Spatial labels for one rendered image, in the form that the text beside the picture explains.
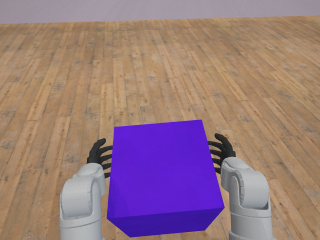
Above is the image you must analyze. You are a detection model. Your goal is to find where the robot right forearm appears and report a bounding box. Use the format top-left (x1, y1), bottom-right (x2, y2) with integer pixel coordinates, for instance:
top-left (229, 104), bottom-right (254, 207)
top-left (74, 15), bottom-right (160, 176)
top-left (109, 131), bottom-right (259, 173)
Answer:
top-left (220, 157), bottom-right (277, 240)

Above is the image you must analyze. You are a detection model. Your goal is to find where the robot right hand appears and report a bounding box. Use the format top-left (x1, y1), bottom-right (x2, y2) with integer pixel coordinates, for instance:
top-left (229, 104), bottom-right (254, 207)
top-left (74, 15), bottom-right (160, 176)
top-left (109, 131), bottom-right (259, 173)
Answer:
top-left (207, 133), bottom-right (236, 174)

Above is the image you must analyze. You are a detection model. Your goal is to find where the robot left hand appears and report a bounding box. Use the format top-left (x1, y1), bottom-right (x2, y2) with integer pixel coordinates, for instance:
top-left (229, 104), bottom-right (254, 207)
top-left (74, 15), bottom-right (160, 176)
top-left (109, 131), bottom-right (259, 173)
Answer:
top-left (86, 138), bottom-right (113, 179)

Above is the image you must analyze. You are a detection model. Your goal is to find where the carton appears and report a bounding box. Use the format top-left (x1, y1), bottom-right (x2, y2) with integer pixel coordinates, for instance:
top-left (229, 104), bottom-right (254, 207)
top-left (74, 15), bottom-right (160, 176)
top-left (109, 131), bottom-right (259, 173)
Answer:
top-left (106, 119), bottom-right (225, 238)

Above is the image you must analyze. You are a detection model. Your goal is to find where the robot left forearm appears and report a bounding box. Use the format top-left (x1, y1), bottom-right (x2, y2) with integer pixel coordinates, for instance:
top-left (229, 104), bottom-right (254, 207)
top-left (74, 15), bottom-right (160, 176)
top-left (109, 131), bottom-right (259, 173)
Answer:
top-left (59, 163), bottom-right (107, 240)

